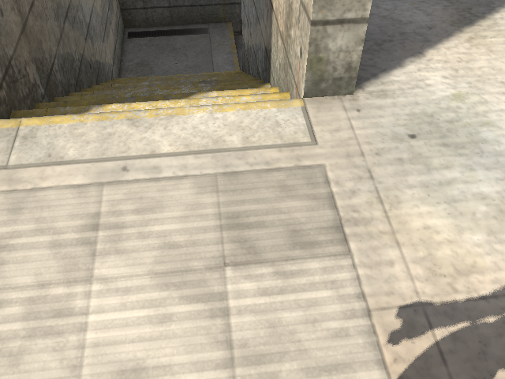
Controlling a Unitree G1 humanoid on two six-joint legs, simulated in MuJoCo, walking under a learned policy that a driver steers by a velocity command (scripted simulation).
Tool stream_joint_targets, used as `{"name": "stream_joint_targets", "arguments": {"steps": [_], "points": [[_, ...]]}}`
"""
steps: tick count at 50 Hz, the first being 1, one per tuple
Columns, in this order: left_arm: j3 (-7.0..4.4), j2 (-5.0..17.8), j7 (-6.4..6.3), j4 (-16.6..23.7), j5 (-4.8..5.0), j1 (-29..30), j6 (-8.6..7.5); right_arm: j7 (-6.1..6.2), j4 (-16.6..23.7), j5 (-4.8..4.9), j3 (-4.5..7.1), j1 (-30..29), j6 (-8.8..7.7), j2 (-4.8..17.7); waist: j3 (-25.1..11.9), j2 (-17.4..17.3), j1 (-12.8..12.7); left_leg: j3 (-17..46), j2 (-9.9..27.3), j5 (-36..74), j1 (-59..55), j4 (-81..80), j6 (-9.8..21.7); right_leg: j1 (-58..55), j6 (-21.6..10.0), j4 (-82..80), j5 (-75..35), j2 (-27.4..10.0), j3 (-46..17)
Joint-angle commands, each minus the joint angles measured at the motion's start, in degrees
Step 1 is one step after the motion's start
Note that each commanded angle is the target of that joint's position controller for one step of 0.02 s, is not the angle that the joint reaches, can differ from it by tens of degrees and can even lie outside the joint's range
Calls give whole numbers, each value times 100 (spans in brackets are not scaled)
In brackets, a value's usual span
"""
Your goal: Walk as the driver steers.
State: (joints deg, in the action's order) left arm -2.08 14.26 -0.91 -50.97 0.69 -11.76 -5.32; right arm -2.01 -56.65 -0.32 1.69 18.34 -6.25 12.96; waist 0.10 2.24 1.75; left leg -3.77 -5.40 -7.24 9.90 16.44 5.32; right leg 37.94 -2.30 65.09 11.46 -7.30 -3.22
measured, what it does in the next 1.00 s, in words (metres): walks ahead, turning left: right foot, then left foot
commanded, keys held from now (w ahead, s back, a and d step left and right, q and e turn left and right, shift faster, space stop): w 0.30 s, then w+q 0.70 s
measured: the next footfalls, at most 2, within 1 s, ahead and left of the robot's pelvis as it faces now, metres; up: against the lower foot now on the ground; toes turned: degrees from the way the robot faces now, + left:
right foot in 0.30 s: +0.33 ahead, -0.17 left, +0.00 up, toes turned -2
left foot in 0.86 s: +0.61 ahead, +0.10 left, +0.00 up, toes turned +19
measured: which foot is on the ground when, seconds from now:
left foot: down 0.00-0.32, up 0.34-0.84, down 0.86-1.00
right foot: up 0.00-0.28, down 0.30-0.88, up 0.90-1.00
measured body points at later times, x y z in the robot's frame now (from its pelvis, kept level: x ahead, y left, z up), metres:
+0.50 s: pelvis +0.28 -0.08 +0.00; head +0.29 -0.10 +0.45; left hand +0.33 +0.18 -0.12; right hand +0.36 -0.35 -0.14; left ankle +0.28 +0.09 -0.65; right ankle +0.29 -0.17 -0.74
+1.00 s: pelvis +0.54 +0.01 -0.01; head +0.57 +0.03 +0.43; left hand +0.55 +0.30 -0.14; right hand +0.74 -0.20 -0.13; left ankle +0.57 +0.08 -0.74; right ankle +0.49 -0.17 -0.64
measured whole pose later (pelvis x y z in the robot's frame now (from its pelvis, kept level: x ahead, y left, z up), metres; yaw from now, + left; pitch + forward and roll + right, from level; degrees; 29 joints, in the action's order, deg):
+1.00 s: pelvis +0.54 +0.01 -0.01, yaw +21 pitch +2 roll +0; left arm -3.1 15.2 -0.4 -49.0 0.9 -11.6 -7.4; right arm -2.2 -45.2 0.9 4.8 11.8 -3.5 15.1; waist 2.7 0.5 0.3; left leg -1.3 -5.9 -10.0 20.8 29.2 6.4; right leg 24.0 -1.0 71.6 21.7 -3.6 -1.9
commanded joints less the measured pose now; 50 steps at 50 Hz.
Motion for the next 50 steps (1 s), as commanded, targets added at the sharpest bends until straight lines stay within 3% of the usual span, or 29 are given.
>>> {"name": "stream_joint_targets", "arguments": {"steps": [1,5,10,12,13,14,15,16,17,18,19,20,22,24,29,33,37,38,40,41,42,43,44,45,46,47,48,49,50], "points": [[-75,260,-38,243,-71,-191,20,113,317,10,121,-235,-101,759,313,-425,-268,1185,1602,417,609,-1168,979,112,155,-822,-928,-239,-9],[-35,163,34,484,-16,740,-46,197,216,101,147,232,-25,918,310,-436,72,909,1512,496,108,-1066,722,-85,201,-2476,-1762,27,216],[-17,250,209,770,59,1434,-99,211,25,152,182,650,97,973,467,-522,276,1031,1881,352,-839,-647,642,-50,86,-3331,-1236,188,244],[-58,378,266,800,59,1289,-151,225,17,155,216,593,158,1042,379,-603,118,1107,2014,674,-1087,-326,550,-393,-76,-3566,-772,288,299],[-116,488,274,732,54,960,-174,227,42,151,225,475,190,1083,204,-663,-104,1042,1967,1376,-1090,52,470,-919,-175,-3685,-616,433,428],[-244,699,256,500,44,197,-187,225,76,122,192,377,221,1004,-235,-609,-488,803,1682,2304,-969,954,337,-1920,-322,-3806,-582,626,572],[-399,1128,210,213,3,-984,-198,222,208,37,91,319,217,777,-1086,-264,-930,472,1331,2000,-93,2562,129,-3638,-664,-3649,-718,34,-82],[-559,1775,196,83,-92,-1692,-149,166,296,32,-127,944,90,60,-1897,1194,-815,108,329,-419,2397,4898,-324,-5969,-1556,-4024,-94,-1432,-2596],[-426,1258,209,67,-92,-1786,-148,141,175,164,-78,940,-61,337,-2242,1196,-904,1107,249,-2425,3156,5827,-243,-6106,-1701,-4740,411,-1718,-3889],[-310,907,200,154,-68,-1251,-169,136,321,334,79,406,-121,886,-1315,773,-799,1243,571,-2065,3593,6126,-111,-5323,-1336,-4783,372,-1553,-2960],[-228,682,201,283,-56,-672,-169,171,411,340,104,64,-107,918,-863,390,-598,1100,901,-1486,3424,5916,-89,-4472,-1104,-4921,3,-1319,-2064],[-166,479,225,319,-52,-284,-179,218,422,269,131,-98,-44,823,-470,149,-436,1037,1081,-1071,3208,5537,-129,-3768,-955,-5180,-260,-1062,-1452],[-126,303,254,230,-122,-75,-221,239,352,223,171,118,151,586,-169,344,-150,1030,1258,-597,2612,5133,-176,-2992,-753,-5544,-694,-710,-616],[-168,399,229,77,-166,-239,-253,235,351,233,179,195,263,411,-34,248,-67,1048,1228,-299,2675,5068,-214,-2841,-784,-5654,-1417,-628,-78],[-213,569,63,-75,-197,-420,-219,197,710,172,240,-561,281,392,207,110,-155,1129,1121,882,3284,3795,-299,-3129,-710,-5792,-1888,-609,651],[-239,707,-41,-178,-135,-691,-155,56,1031,125,178,-1344,270,255,460,6,-424,664,1102,1365,3296,2725,-252,-3517,-618,-5863,-1855,-705,1056],[-287,794,-73,-309,-64,-1022,10,-96,1429,148,145,-1927,269,195,631,-40,-586,315,1054,813,3647,2254,-104,-4432,-584,-5457,-2407,-972,1282],[-302,835,-78,-300,-47,-993,52,-137,1517,161,152,-1982,269,206,625,-9,-547,185,997,565,3555,2179,-42,-4539,-550,-5285,-2789,-1010,1360],[-346,998,-109,-208,-24,-801,115,-189,1620,173,223,-1820,283,344,361,196,-322,-216,667,18,2807,2114,148,-4552,-436,-4668,-4566,-984,1567],[-373,1093,-134,-164,-11,-717,149,-195,1609,180,296,-1517,301,476,109,350,-112,-390,440,-273,2261,2165,262,-4528,-381,-4119,-5516,-968,1628],[-394,1178,-148,-118,-5,-600,186,-186,1500,201,419,-894,311,704,-256,411,253,-460,218,-371,1395,2038,423,-4347,-307,-3214,-6000,-896,1670],[-382,1183,-145,-47,28,-478,186,-109,1274,198,620,32,320,1072,-734,246,753,-264,76,30,-81,1499,657,-3674,-108,-1880,-5373,-627,1744],[-266,814,-108,131,-137,-610,100,39,1126,180,772,651,368,1642,-1208,-859,742,1579,1256,315,-1790,1439,1043,-1936,126,62,-1723,-162,1678],[-60,188,17,416,-79,-1022,-147,20,1322,130,762,432,290,1911,-2024,-1712,155,5053,2541,-555,-3333,460,2264,178,334,1847,2262,1075,538],[-182,722,106,557,120,-215,-379,5,1294,84,627,591,254,1407,-1896,-904,567,4837,2405,-621,-3242,29,1892,801,143,1994,1967,753,-346],[-195,773,128,716,228,122,-453,13,1307,95,555,313,205,1121,-1153,-712,436,3890,2207,-268,-2540,38,1620,1006,3,1615,1429,507,-256],[-201,728,78,655,125,127,-448,-4,1416,141,492,-175,174,941,-676,-80,97,3178,1926,294,-1561,-6,1388,671,13,1074,1010,235,-210],[-268,799,33,621,-9,60,-382,3,1519,132,436,-517,165,767,-475,-59,-113,2716,1721,769,-853,-85,1264,256,81,613,796,75,-181],[-298,800,38,636,-51,-59,-286,27,1590,94,398,-637,165,695,-406,-170,-274,2509,1571,981,-396,-218,1225,-113,144,395,673,-24,-202]]}}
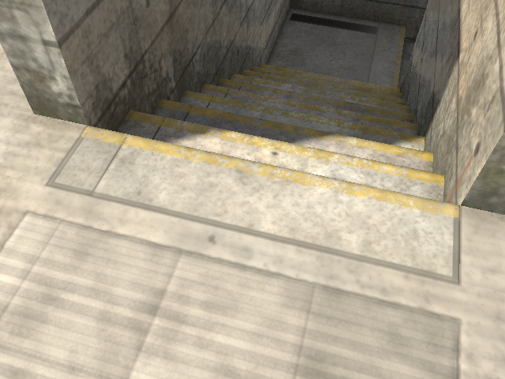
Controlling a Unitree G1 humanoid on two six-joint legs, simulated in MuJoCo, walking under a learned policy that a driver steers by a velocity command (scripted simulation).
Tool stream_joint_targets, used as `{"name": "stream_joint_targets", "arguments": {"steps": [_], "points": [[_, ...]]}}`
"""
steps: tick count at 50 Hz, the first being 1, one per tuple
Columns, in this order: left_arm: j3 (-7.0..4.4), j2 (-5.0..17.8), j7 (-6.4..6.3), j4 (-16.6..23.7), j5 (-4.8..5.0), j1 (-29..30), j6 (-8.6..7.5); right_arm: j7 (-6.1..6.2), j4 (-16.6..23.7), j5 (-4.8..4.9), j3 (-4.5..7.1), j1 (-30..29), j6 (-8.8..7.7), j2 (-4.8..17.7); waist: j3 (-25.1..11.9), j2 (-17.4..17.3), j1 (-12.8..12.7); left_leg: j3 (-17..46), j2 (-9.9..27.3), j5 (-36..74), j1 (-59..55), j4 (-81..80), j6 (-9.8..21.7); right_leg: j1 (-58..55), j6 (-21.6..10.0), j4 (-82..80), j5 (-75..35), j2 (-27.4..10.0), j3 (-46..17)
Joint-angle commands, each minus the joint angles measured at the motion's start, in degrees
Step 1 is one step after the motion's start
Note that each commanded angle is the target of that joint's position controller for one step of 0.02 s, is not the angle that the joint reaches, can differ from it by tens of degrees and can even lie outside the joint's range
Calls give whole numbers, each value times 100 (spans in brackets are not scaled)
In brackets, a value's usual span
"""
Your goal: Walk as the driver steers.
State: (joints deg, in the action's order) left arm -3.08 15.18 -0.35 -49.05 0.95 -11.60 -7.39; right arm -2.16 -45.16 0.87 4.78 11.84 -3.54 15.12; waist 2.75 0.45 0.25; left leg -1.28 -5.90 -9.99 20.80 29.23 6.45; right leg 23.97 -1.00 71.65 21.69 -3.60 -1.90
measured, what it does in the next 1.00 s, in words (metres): walks ahead, turning left: right foot, then left foot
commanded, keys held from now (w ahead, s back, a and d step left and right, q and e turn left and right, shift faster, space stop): w+q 0.82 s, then w+e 0.18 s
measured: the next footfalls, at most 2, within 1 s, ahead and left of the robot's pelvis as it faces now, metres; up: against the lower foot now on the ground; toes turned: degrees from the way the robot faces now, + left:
right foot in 0.36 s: +0.40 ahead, -0.12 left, +0.00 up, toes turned +16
left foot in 0.90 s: +0.53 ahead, +0.24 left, +0.00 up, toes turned +34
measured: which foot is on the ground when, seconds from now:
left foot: down 0.00-0.38, up 0.40-0.88, down 0.90-1.00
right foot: up 0.00-0.34, down 0.36-0.90, up 0.92-1.00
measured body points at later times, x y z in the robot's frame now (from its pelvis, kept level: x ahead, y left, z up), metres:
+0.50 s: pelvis +0.28 -0.04 +0.00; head +0.30 -0.04 +0.45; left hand +0.35 +0.26 -0.09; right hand +0.44 -0.28 -0.11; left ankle +0.17 +0.06 -0.64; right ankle +0.36 -0.13 -0.73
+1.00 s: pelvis +0.49 +0.11 +0.00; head +0.52 +0.14 +0.44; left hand +0.39 +0.38 -0.14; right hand +0.78 -0.01 -0.09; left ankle +0.50 +0.21 -0.73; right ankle +0.44 -0.09 -0.63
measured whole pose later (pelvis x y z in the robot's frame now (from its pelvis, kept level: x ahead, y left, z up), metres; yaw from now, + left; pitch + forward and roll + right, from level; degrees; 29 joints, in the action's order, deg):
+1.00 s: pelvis +0.49 +0.11 +0.00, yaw +31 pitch +2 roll -1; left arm -3.2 17.1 0.7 -49.6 2.5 -17.0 -4.8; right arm -1.8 -37.0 0.3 3.4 8.1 -3.0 14.7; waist 2.6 1.0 -1.9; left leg -3.6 -1.1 -11.9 23.6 33.4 3.9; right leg 19.1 -0.8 68.0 26.5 -4.0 0.4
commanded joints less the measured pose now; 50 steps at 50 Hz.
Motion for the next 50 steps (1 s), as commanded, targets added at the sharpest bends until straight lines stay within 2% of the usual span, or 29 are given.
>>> {"name": "stream_joint_targets", "arguments": {"steps": [1,5,9,12,15,16,17,18,19,20,21,22,23,24,25,27,30,35,38,40,42,43,44,45,46,47,48,49,50], "points": [[-210,656,-22,489,-113,-125,-2,67,458,-9,99,0,-112,527,-618,-44,-193,2148,1536,1440,-1227,-1587,1129,1152,112,-509,-417,-401,-285],[-159,448,-74,796,-204,533,122,229,424,9,177,383,-110,850,-373,-205,-50,1631,1256,1930,-713,-1675,1025,1255,433,-1853,-1366,-224,-65],[-79,292,-3,1057,-128,1343,75,289,393,53,174,718,-31,838,-313,-514,298,1545,997,1158,-683,-1491,680,879,414,-3565,-2554,160,-25],[-100,427,79,1243,-62,1677,8,300,335,79,176,933,8,848,-302,-610,428,1961,1183,825,-998,-1208,618,723,340,-4081,-2583,303,-120],[-179,649,152,1294,-45,1542,-92,348,364,71,187,905,58,856,-347,-754,277,2497,1391,761,-1443,-726,519,425,154,-4429,-1986,358,-242],[-215,709,150,1240,-43,1271,-123,356,403,63,189,813,75,849,-405,-856,119,2589,1371,939,-1468,-524,459,79,55,-4541,-1813,386,-188],[-288,824,122,1109,-77,734,-152,350,471,55,151,684,78,746,-647,-848,-175,2497,1134,1304,-1358,-51,317,-703,-99,-4773,-1888,390,-104],[-370,1068,87,1013,-182,-69,-171,312,590,-4,43,562,51,466,-1339,-538,-560,2146,828,1106,-805,1208,118,-2111,-444,-4597,-1888,-277,-646],[-481,1499,46,914,-292,-902,-119,325,717,54,-48,1120,8,137,-2201,763,-523,1338,32,-622,1045,3173,-315,-4259,-1189,-4737,-1206,-1550,-2661],[-454,1349,100,809,-164,-1027,-65,316,761,150,-72,1507,-32,372,-2363,1942,-372,1245,147,-2456,2252,4282,-407,-4627,-1589,-5264,-8,-2227,-4513],[-319,807,80,937,-93,-703,-21,305,662,177,44,1202,3,863,-1547,1108,-458,1324,509,-1982,2624,4796,-467,-3948,-1364,-5393,601,-2036,-3887],[-252,606,56,980,-95,-425,49,296,730,111,76,721,48,954,-940,546,-467,1073,733,-1483,2534,4790,-493,-3115,-1106,-5458,248,-1751,-2889],[-213,546,61,959,-135,-163,90,285,808,44,87,469,60,863,-545,307,-325,980,893,-1146,2334,4524,-494,-2366,-994,-5643,-325,-1476,-2279],[-171,445,64,928,-163,-26,89,265,833,32,111,410,85,778,-339,376,-187,977,1062,-943,2130,4272,-479,-1918,-922,-5796,-793,-1271,-1804],[-164,420,71,897,-166,42,73,239,829,77,100,492,125,648,-261,499,-92,898,1147,-829,1905,4131,-468,-1618,-879,-5953,-1053,-1123,-1393],[-209,509,93,800,-131,-16,7,224,894,86,65,471,190,450,-236,539,-60,782,1210,-607,1894,3932,-511,-1475,-984,-6168,-1582,-1077,-883],[-284,714,75,654,-139,-126,-9,225,1016,45,47,184,211,398,-221,343,-81,816,1265,-33,2232,3349,-612,-1725,-1064,-6267,-2293,-1158,-360],[-323,909,17,495,-100,-297,98,66,1174,48,-22,-600,136,265,-63,303,-369,410,1200,1168,2035,1795,-583,-2052,-836,-6231,-2638,-1029,561],[-363,1066,-1,376,-39,-540,187,-37,1378,68,-57,-1109,128,216,133,285,-547,131,1136,1055,1976,1197,-495,-2394,-776,-6174,-2625,-1168,797],[-397,1165,1,319,26,-606,257,-93,1507,78,-38,-1260,138,274,203,333,-525,-27,1055,615,1915,943,-358,-2708,-706,-5993,-3035,-1300,918],[-426,1289,-11,273,97,-641,317,-106,1554,33,27,-1112,155,379,-4,462,-325,-278,737,-29,1247,751,-125,-2812,-646,-5422,-4697,-1345,1068],[-425,1345,-13,221,125,-665,344,-87,1487,5,105,-719,161,494,-275,520,-31,-377,504,-229,547,587,30,-2774,-620,-4836,-5598,-1324,1127],[-367,1266,-19,172,135,-620,370,-42,1210,16,253,227,155,713,-746,393,522,-440,268,249,-825,88,232,-2397,-507,-3827,-5860,-1148,1292],[-241,1014,-28,224,32,-622,350,59,957,3,410,1219,176,1117,-1322,19,958,404,813,549,-2683,138,471,-1053,-292,-2293,-4366,-915,1334],[53,191,77,451,-136,-1267,236,123,926,-26,459,1278,117,1820,-2027,-1518,319,3477,2660,176,-4567,-179,1468,1366,54,-45,965,94,990],[-56,733,138,317,123,-873,77,114,965,-53,322,1602,70,1331,-2728,-897,789,4423,2998,-228,-4504,-892,1619,1762,-20,722,1350,233,-249],[-155,1010,158,537,333,-228,43,81,864,-101,233,1298,11,1094,-1762,-654,810,3303,2767,267,-3821,-964,1283,2181,-75,789,907,4,-273],[-123,905,129,596,275,-45,45,78,822,-69,171,894,-22,913,-1224,-433,545,2508,2507,643,-2971,-1017,1020,2057,-95,344,376,-261,-245],[-147,882,105,545,132,1,88,70,822,-69,100,509,-49,669,-869,-382,336,1951,2275,884,-2265,-1178,854,1815,-56,-12,30,-426,-237]]}}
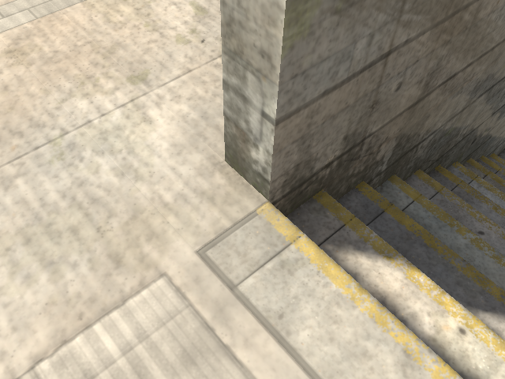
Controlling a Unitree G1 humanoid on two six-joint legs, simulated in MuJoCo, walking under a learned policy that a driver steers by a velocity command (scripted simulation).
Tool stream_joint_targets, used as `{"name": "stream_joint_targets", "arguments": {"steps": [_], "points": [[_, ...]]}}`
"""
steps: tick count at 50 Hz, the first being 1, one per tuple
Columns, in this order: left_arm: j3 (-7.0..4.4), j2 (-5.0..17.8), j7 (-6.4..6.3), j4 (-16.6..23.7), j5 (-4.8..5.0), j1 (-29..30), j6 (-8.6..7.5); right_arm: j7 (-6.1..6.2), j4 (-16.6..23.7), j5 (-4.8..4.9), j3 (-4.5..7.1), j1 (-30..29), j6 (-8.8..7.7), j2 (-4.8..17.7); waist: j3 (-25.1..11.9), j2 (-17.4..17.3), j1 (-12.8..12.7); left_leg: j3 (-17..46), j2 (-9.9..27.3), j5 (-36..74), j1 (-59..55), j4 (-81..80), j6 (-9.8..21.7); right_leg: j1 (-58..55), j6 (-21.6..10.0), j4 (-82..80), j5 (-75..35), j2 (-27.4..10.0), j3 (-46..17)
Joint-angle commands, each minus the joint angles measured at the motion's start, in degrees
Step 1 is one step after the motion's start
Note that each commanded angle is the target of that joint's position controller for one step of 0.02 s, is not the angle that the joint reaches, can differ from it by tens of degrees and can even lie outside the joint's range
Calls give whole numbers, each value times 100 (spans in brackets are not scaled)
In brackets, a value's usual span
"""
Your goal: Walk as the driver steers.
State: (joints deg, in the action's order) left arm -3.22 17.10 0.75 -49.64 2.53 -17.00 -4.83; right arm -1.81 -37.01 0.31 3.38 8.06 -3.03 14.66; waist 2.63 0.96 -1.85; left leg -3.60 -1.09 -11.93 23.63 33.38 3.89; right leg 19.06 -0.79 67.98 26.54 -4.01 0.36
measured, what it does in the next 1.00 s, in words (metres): walks ahead, turning right: right foot, then left foot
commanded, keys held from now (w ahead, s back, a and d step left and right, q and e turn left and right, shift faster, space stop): w+e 1.00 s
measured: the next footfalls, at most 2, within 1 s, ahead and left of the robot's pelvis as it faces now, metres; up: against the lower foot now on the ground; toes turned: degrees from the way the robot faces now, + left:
right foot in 0.46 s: +0.42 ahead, -0.20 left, +0.00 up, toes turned -14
left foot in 0.88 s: +0.73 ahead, -0.09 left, +0.00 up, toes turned -29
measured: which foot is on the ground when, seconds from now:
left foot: down 0.00-0.50, up 0.52-0.86, down 0.88-1.00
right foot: up 0.00-0.44, down 0.46-0.88, up 0.90-1.00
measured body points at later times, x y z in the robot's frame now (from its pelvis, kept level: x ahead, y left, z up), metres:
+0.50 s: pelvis +0.30 -0.07 -0.02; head +0.32 -0.07 +0.43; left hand +0.52 +0.12 -0.13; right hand +0.20 -0.30 -0.16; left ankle +0.07 +0.09 -0.71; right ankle +0.39 -0.19 -0.73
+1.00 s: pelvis +0.58 -0.14 +0.00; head +0.60 -0.15 +0.45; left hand +0.80 +0.04 -0.12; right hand +0.60 -0.43 -0.10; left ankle +0.70 -0.08 -0.73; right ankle +0.45 -0.20 -0.63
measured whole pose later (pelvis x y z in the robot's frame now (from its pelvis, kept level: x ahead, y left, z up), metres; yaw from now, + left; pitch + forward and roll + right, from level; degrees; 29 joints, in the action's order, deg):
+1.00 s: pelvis +0.58 -0.14 +0.00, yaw -33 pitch +1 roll +0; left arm -3.2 15.8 3.6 -45.4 -4.0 -16.7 -6.9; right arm -0.1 -41.7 -3.7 -2.1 9.2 -6.1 13.4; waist -0.5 0.7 -1.7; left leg -3.6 1.4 -13.4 23.9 35.6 1.4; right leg 26.9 -1.6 72.6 24.6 5.5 -6.4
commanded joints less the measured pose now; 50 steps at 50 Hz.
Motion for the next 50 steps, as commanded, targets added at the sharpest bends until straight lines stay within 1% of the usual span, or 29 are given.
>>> {"name": "stream_joint_targets", "arguments": {"steps": [1,5,13,14,16,18,22,23,24,25,26,27,28,29,30,31,32,34,36,38,39,42,44,45,46,47,48,49,50], "points": [[-165,679,-3,519,-50,305,-75,32,22,-49,197,655,-148,567,-703,-542,324,1774,1637,1182,-2034,-1821,1010,1915,-47,176,-761,-499,-547],[-145,338,-56,427,-50,119,200,72,-208,-127,238,536,-369,600,-320,-398,82,871,1542,1527,-1386,-2462,933,1831,126,-250,-1556,-441,-678],[-28,-20,143,850,-148,1289,152,252,-611,-82,275,953,-339,755,182,-324,504,-351,1475,1861,-2007,-2531,537,2238,27,-2511,-3454,-168,-283],[193,-208,344,668,-907,887,128,-74,-1018,-890,-22,1924,-430,203,186,-402,449,-176,1965,2141,-2711,-2540,1027,2645,-38,-2552,-3490,-219,-349],[111,-44,412,745,-779,1155,131,-185,-1214,-757,16,1972,-467,366,294,-336,431,-295,1971,2476,-3506,-2402,995,3114,-145,-2912,-3134,-152,-375],[104,45,404,901,-668,1607,138,-138,-1260,-646,8,1858,-424,572,241,-437,449,-579,1804,2531,-3463,-2409,803,2608,-303,-3159,-2787,137,39],[33,333,296,1006,-513,1515,111,-76,-1468,-668,100,1787,-354,1026,192,-649,-24,-1018,1837,4878,-3431,-1634,577,1323,-654,-3428,-2071,797,477],[-42,484,253,906,-439,1070,43,-76,-1461,-664,115,1647,-339,1150,-110,-656,-334,-1235,1716,5595,-3092,-936,454,351,-804,-3459,-2278,1073,608],[-167,777,178,547,-392,59,-21,-100,-1420,-825,45,1713,-361,1009,-710,-511,-574,-1336,1442,5537,-2128,329,189,-1321,-1061,-2945,-2760,1178,394],[-240,851,73,154,-376,-1309,7,-168,-1305,-1000,-218,2510,-414,412,-2208,345,-695,-1095,996,3569,330,2237,-467,-4704,-1962,-2619,-2475,428,-1252],[-188,832,76,-258,-457,-2517,74,-367,-1354,-851,-190,2092,-398,548,-2716,435,-1216,-478,-180,-1857,1339,4178,-762,-5585,-2566,-3999,-2488,-738,-3597],[-305,999,68,-529,-566,-2622,-122,-375,-910,-478,-219,898,-409,346,-1388,130,-1450,695,-168,-1841,2733,4953,-477,-5050,-2028,-4511,-1940,-849,-3761],[-347,1047,93,-443,-461,-1954,-280,-255,-673,-463,-216,135,-488,480,-292,217,-1358,1077,291,-1655,3170,5000,-424,-3671,-1777,-4638,-1747,-804,-3309],[-161,575,157,-407,-410,-1288,-366,-79,-586,-596,-205,289,-481,552,-496,146,-809,1197,453,-1376,2491,4613,-269,-2733,-1852,-4791,-1935,-709,-3054],[-8,136,225,-362,-380,-772,-411,48,-554,-642,-285,490,-439,311,-352,138,-365,1173,652,-1153,1857,4297,-195,-1661,-1857,-4961,-2171,-680,-2817],[113,-100,261,-198,-380,-247,-405,152,-562,-653,-391,665,-332,21,-302,67,45,1136,758,-1169,1209,4208,-173,-685,-1877,-5219,-2325,-614,-2751],[160,-200,262,-21,-400,154,-412,202,-550,-620,-416,840,-231,17,-217,-6,300,1082,759,-1261,997,4054,-216,-56,-1918,-5436,-2260,-546,-2637],[95,87,235,321,-469,598,-487,250,-491,-517,-396,948,-143,307,-237,-200,369,947,759,-643,816,3309,-454,483,-1723,-5529,-2320,-219,-2077],[44,282,266,418,-565,700,-517,228,-230,-442,-520,479,-102,90,-162,-297,315,524,655,203,-299,1679,-693,1492,-1363,-5415,-2259,431,-1323],[-89,557,364,246,-485,64,-472,167,22,-370,-591,-123,-31,68,23,109,13,337,465,581,-614,878,-770,1483,-1321,-5276,-2105,430,-1564],[-162,669,400,304,-518,-147,-436,124,63,-435,-538,-257,-25,319,100,94,-62,375,388,652,-449,496,-742,1155,-1389,-5106,-2021,248,-1883],[-195,627,460,492,-590,-376,-313,115,138,-565,-483,-623,-220,485,-172,151,-167,330,160,616,-564,195,-434,220,-1330,-4395,-2227,5,-2376],[-153,513,496,694,-642,-226,-350,130,-105,-393,-326,343,-408,866,-442,-7,363,479,386,1088,-1894,83,115,411,-920,-3199,-2613,422,-2390],[27,-171,510,922,-612,-338,-405,170,-417,-446,-218,1663,-500,1199,-1493,-1178,683,1777,1560,2860,-3517,234,1194,1173,-441,-1146,-1389,1240,-1567],[99,-468,484,1008,-629,-967,-416,91,-554,-488,-269,2344,-386,1243,-2833,-2493,634,4563,2786,2088,-4950,-858,2517,2604,-105,758,1382,1716,-1234],[-38,54,443,847,-656,-573,-402,72,-644,-568,-270,2201,-380,997,-1237,-1103,686,4583,2739,616,-3887,-1278,1986,3542,-65,1382,663,1103,-1238],[-35,183,283,805,-607,-254,-317,104,-497,-431,-297,1389,-337,766,-597,-673,500,3571,2490,-412,-2831,-1399,1543,3495,-44,1478,-30,694,-946],[-9,165,157,751,-634,-63,-220,223,-366,-313,-433,897,-277,230,-691,-470,444,2923,2329,-831,-2260,-1642,1269,3053,1,1091,-529,319,-765],[85,-76,128,764,-718,125,-168,325,-426,-285,-492,856,-280,17,-610,-542,375,2445,2109,-296,-1780,-1735,1150,2689,12,807,-861,42,-789]]}}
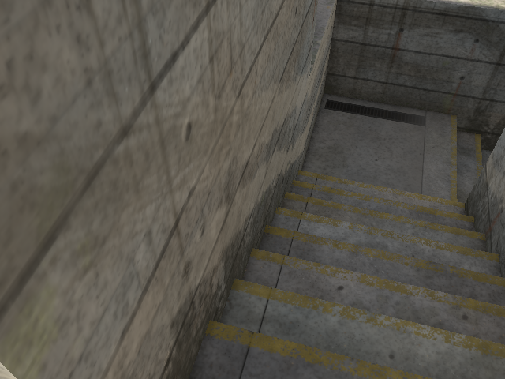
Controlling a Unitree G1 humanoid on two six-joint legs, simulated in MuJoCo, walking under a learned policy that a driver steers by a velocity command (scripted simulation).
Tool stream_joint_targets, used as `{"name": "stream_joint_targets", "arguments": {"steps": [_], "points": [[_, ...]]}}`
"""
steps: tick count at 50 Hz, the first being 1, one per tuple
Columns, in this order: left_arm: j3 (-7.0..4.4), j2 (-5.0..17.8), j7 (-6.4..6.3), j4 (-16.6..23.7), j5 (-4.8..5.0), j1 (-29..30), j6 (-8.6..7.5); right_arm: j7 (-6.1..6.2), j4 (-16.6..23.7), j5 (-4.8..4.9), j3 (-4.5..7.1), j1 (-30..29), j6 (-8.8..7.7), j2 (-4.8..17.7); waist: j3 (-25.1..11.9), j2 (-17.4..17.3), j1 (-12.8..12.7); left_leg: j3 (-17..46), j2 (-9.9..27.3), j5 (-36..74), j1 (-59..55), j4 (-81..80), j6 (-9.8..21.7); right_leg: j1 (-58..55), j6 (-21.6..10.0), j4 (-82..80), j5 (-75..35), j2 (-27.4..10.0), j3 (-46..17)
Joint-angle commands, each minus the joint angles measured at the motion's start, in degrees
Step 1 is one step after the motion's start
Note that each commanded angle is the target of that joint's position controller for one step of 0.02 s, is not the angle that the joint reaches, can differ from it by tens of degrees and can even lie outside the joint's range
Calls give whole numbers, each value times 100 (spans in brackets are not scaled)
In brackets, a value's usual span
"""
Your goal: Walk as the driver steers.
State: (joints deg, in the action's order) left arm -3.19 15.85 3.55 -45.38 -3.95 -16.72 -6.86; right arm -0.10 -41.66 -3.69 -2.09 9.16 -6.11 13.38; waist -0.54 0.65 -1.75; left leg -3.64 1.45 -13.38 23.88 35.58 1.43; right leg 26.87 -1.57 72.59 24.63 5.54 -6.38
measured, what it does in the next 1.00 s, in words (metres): goes down, turning right: right foot 0.18 m lower, then left foot 0.18 m lower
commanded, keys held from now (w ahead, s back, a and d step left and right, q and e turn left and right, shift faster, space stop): w+e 1.00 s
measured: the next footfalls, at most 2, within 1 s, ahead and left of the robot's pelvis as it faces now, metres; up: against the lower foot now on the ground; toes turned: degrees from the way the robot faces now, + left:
right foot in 0.46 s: +0.33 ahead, -0.21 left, -0.18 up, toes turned -22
left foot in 0.96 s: +0.63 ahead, -0.13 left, -0.36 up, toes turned -36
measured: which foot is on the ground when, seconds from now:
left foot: down 0.00-0.48, up 0.50-0.94, down 0.96-1.00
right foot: up 0.00-0.44, down 0.46-0.98, up 1.00-1.00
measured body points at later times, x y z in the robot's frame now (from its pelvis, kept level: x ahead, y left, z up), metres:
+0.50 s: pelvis +0.25 -0.10 -0.14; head +0.25 -0.12 +0.30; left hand +0.49 +0.07 -0.25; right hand +0.04 -0.24 -0.29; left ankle +0.08 +0.12 -0.67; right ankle +0.29 -0.19 -0.89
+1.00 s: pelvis +0.51 -0.18 -0.33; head +0.50 -0.18 +0.12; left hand +0.56 +0.05 -0.47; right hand +0.53 -0.45 -0.44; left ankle +0.59 -0.11 -1.08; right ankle +0.31 -0.20 -0.85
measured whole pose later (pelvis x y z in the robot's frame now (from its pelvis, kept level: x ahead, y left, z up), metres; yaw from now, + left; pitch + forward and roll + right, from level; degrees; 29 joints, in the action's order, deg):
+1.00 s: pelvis +0.51 -0.18 -0.33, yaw -36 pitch +2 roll -2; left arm 2.1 10.7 5.8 -55.4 -3.8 -33.0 -4.6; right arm -3.6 -44.8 -4.7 -1.4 9.2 -4.9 12.3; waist -4.2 -3.2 -5.0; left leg 1.4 0.5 -3.4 14.8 20.7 3.4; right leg 26.9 -4.7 95.9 47.8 12.0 -7.4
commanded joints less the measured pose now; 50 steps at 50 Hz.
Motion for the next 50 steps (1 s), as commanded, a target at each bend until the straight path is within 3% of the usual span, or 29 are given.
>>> {"name": "stream_joint_targets", "arguments": {"steps": [1,4,7,11,14,15,17,20,21,22,23,24,25,26,27,28,30,31,32,33,34,35,37,40,44,46,48,49,50], "points": [[158,-110,-94,360,-100,332,85,228,33,102,43,620,19,35,-202,-418,282,2079,1779,337,-1487,-2151,1387,1670,140,176,-562,-1067,-11],[140,-150,178,501,1,493,165,341,-189,-78,247,847,-96,458,-292,-219,349,695,1326,1055,-1145,-2104,1414,1208,437,-542,-429,-1068,494],[196,-99,407,359,-120,-13,149,260,-546,-456,280,1413,-118,405,-236,-371,231,165,1435,1912,-776,-1518,1379,1143,164,224,-1673,-1061,385],[255,-58,99,681,-173,1018,209,270,-942,-318,91,2214,-239,-18,-20,-280,747,438,1632,622,-2605,-565,1060,2926,123,-1853,-3588,-1556,-358],[319,-105,124,502,-103,1264,271,289,-1067,-293,-8,2637,-207,-64,291,-184,913,-165,1201,-424,-1277,318,707,1858,120,-3666,-5389,-1471,488],[328,-221,124,416,-127,1333,396,170,-1005,-350,-34,2669,-169,-16,486,-418,951,-321,1138,-1197,112,-162,691,302,99,-3619,-5649,-1104,1186],[257,-27,135,522,-155,1599,575,-31,-1163,-326,68,2546,-126,419,1000,-474,872,1,1692,-1862,350,-79,618,165,64,-3640,-4984,-1122,984],[307,-132,53,418,-221,1808,578,21,-1505,-179,168,2665,31,665,1168,-325,984,442,2097,-1606,-897,435,400,455,-47,-4750,-4145,-1332,667],[263,-56,-5,229,-131,1597,514,4,-1671,-216,195,2605,88,725,992,-95,863,199,1903,-1680,-974,1006,382,-147,-49,-5031,-4533,-1245,876],[141,80,-73,-118,-221,584,465,-61,-1640,-269,195,2357,181,778,868,66,360,-137,1746,-1303,-617,1994,209,-1168,-83,-5265,-4695,-1176,1014],[-141,595,-117,-690,-93,-995,394,-262,-1574,-392,263,1905,305,1048,365,470,-435,-693,1376,-632,-246,3573,43,-2901,-125,-5606,-5147,-838,1420],[-499,1388,-111,-1140,-135,-2208,406,-481,-1827,-552,155,2421,364,688,-403,1315,-856,-681,585,-2019,1109,6255,-313,-5088,-752,-4739,-6144,-1123,966],[-525,1903,-75,-1200,29,-2807,358,-790,-1701,-349,-10,3575,269,-184,-2543,1716,-237,-109,183,-3083,2113,8020,-430,-7248,-1570,-3081,-8013,-1730,-42],[-560,1789,-46,-1352,-39,-3218,344,-756,-1317,-52,110,2501,155,398,-2007,1141,-754,70,25,-3101,3191,8782,-585,-6966,-1714,-3403,-8419,-1951,-749],[-431,1420,0,-1227,112,-2858,248,-593,-455,156,113,912,-50,636,-1252,1056,-1024,266,4,-3229,4790,8899,-531,-6381,-1997,-3890,-5427,-2339,-1278],[-205,863,41,-1164,189,-1974,173,-377,-414,121,62,755,-159,429,-463,200,-607,993,441,-1818,5197,7638,-359,-4760,-1786,-4279,-2022,-2501,-2139],[367,-357,127,-714,-218,-585,60,-11,-687,38,16,1225,-181,240,348,-550,586,1592,1044,504,3433,5062,-23,-1122,-1614,-4795,-2519,-2370,-1626],[384,-155,110,-564,-218,-101,-1,-25,-689,-64,-32,1162,-52,138,437,95,748,1459,1053,652,2957,4634,51,-88,-1859,-5068,-2322,-2202,-1817],[444,-273,33,-423,33,95,-29,-68,-846,-126,-35,1178,94,31,376,-127,630,1277,976,1379,2321,3523,-29,691,-1991,-5326,-1680,-1979,-1447],[423,66,37,-574,12,-199,1,-152,-897,-217,-54,1196,225,-20,248,273,644,1040,808,1428,1973,3685,-130,969,-2012,-5188,-1545,-1669,-1463],[403,189,11,-703,-180,-393,-14,-338,-1055,-320,-127,1490,240,-65,152,264,653,939,689,2012,1677,3876,-163,1276,-1860,-4527,-1774,-1312,-1216],[530,-199,-122,-901,-129,-977,-80,-436,-921,-433,-122,1022,197,74,117,-91,280,1232,678,2921,2515,2936,-171,462,-1702,-3885,-1809,-1138,-1171],[563,-182,-252,-1090,-138,-1693,-82,-438,-744,-247,-182,276,148,194,64,-477,-157,1110,492,4643,1979,1133,-288,500,-1472,-3112,-982,-758,-951],[521,232,-84,-789,-300,-1030,42,-351,-182,-206,-145,-125,325,104,262,138,234,510,112,3999,-674,1376,-334,2797,-1497,-3298,197,-599,-1223],[412,274,-133,-1111,-79,-2066,35,-410,308,-300,-79,-949,467,224,680,224,-498,1030,60,2310,910,-1087,-236,-437,-1610,-2081,-13,-801,-2607],[336,362,-75,-1061,11,-2037,143,-314,73,-130,0,-579,336,227,699,178,-395,989,100,2568,389,-2045,16,-841,-1514,-1272,-521,-669,-2804],[386,363,237,-709,-135,-1308,250,-207,-716,-62,409,1966,110,841,-4,-94,825,596,338,3621,-3106,-2091,484,890,-985,921,-1566,-223,-2080],[525,-626,424,-743,2,-2100,180,-248,-1006,-78,595,3282,44,1300,-1376,-1604,841,1328,1508,6763,-6408,-135,1638,3196,-241,3732,482,521,-651],[512,-439,450,-544,254,-2645,141,-452,-773,-33,668,2858,94,1672,-1924,-1483,585,2210,2546,7897,-6782,420,2416,4589,-96,5749,2212,524,44]]}}
Keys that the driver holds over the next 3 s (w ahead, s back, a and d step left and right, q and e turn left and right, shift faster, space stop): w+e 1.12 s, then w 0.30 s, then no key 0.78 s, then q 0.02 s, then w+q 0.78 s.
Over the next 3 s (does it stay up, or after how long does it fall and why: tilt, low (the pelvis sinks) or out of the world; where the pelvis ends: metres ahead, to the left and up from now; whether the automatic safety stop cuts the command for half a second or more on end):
stays up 1.06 -0.48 -0.66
